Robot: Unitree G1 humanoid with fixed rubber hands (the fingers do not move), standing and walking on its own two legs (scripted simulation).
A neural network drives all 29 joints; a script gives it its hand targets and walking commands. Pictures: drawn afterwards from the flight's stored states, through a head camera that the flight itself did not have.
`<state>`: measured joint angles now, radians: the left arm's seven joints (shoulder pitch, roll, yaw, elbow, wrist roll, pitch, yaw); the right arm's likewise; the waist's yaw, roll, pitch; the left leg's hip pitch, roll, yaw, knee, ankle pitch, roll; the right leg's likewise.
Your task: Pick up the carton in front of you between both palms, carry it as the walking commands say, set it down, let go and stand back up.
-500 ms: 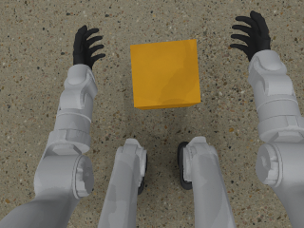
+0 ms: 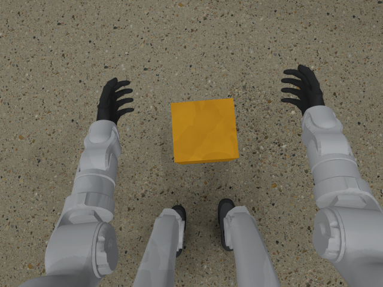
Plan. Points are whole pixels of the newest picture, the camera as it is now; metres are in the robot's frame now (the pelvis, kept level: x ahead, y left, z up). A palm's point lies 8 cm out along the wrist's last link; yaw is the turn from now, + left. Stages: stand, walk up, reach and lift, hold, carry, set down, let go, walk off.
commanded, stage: let go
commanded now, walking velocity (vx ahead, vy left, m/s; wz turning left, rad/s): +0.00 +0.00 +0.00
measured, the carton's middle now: (203, 135) +0.46 +0.00 -0.53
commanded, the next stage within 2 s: stand in 1.12 s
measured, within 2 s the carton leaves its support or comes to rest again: neither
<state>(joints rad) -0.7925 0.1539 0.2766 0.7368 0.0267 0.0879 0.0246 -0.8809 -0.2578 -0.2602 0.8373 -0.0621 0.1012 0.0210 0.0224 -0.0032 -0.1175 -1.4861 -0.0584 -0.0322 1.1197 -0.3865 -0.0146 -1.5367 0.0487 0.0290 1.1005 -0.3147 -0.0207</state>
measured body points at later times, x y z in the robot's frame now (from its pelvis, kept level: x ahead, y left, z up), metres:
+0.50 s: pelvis +0.07 +0.01 +0.10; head +0.20 +0.00 +0.54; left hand +0.31 +0.24 +0.01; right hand +0.31 -0.22 +0.00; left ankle +0.04 +0.12 -0.62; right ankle +0.07 -0.10 -0.62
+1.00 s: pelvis +0.07 +0.01 +0.12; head +0.08 +0.01 +0.57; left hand +0.25 +0.24 +0.05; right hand +0.24 -0.22 +0.05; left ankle +0.04 +0.12 -0.62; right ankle +0.07 -0.10 -0.62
